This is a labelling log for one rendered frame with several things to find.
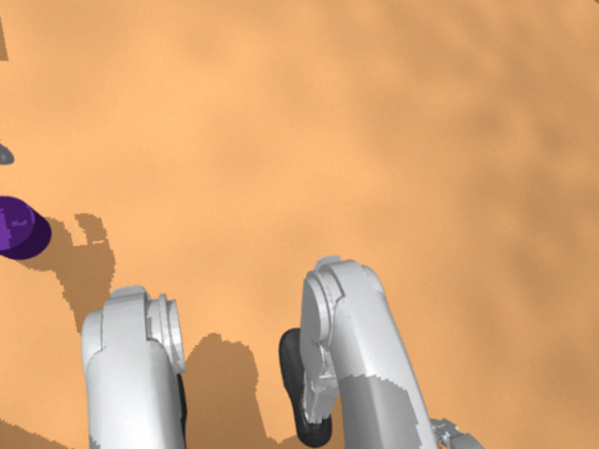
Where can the right robot foot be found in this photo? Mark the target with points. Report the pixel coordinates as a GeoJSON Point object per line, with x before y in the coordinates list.
{"type": "Point", "coordinates": [312, 435]}

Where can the tin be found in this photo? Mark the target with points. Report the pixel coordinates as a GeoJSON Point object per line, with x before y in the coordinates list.
{"type": "Point", "coordinates": [23, 232]}

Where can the right robot hand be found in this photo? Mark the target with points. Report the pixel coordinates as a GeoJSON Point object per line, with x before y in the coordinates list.
{"type": "Point", "coordinates": [450, 437]}

